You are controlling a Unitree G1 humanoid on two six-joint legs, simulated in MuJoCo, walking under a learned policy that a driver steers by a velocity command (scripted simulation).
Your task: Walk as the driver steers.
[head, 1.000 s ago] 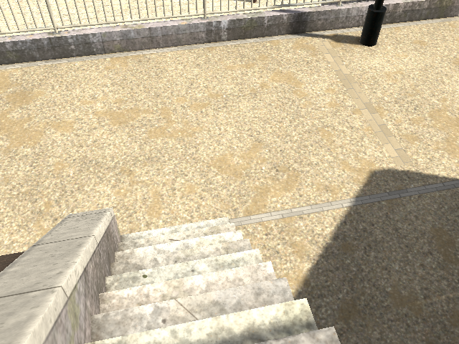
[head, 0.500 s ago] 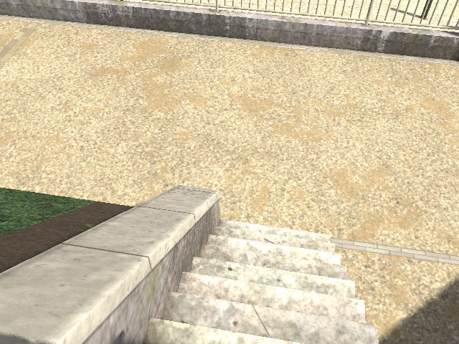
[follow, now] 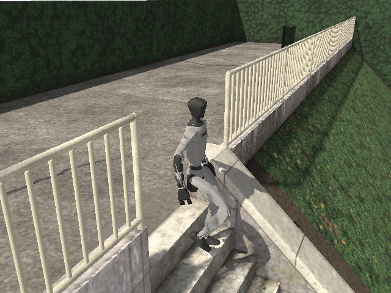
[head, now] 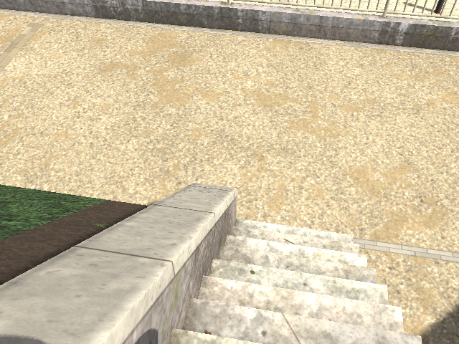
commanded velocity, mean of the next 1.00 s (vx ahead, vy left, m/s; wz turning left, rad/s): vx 0.45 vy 0.00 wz -0.30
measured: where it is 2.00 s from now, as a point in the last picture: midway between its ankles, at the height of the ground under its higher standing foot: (299, 319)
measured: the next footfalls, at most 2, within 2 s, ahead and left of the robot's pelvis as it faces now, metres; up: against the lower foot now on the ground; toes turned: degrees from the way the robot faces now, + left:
right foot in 0.62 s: +0.26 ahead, -0.36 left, -0.21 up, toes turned -29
left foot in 1.16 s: +0.54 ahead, -0.19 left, -0.43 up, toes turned -7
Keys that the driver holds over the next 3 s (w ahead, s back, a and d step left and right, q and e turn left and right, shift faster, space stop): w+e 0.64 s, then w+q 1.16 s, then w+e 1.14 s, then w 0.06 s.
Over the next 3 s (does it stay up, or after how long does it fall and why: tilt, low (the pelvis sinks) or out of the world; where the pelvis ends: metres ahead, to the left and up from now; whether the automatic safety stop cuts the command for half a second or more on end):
stays up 1.41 -0.25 -1.26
